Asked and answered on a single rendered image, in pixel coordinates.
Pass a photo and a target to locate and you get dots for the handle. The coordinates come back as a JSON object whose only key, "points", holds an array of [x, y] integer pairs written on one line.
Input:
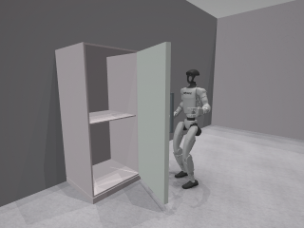
{"points": [[172, 94]]}

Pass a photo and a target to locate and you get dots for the right robot thigh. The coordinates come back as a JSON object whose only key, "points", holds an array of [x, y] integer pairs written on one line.
{"points": [[178, 135]]}

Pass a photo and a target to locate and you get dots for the left robot hand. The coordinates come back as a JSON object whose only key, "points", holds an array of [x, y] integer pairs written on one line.
{"points": [[198, 112]]}

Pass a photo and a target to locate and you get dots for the fridge door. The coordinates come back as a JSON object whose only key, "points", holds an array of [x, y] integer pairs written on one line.
{"points": [[153, 102]]}

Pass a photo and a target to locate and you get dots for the robot right forearm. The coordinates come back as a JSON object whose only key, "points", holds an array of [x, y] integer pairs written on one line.
{"points": [[177, 112]]}

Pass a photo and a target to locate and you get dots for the robot head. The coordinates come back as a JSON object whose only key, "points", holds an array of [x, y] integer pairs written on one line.
{"points": [[193, 73]]}

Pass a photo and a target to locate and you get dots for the right robot upper arm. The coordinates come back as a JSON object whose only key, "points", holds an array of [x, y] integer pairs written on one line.
{"points": [[181, 92]]}

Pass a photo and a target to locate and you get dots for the left robot upper arm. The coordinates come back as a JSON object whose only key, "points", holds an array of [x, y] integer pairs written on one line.
{"points": [[202, 94]]}

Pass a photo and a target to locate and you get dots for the robot left forearm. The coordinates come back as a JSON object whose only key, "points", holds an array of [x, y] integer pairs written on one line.
{"points": [[206, 109]]}

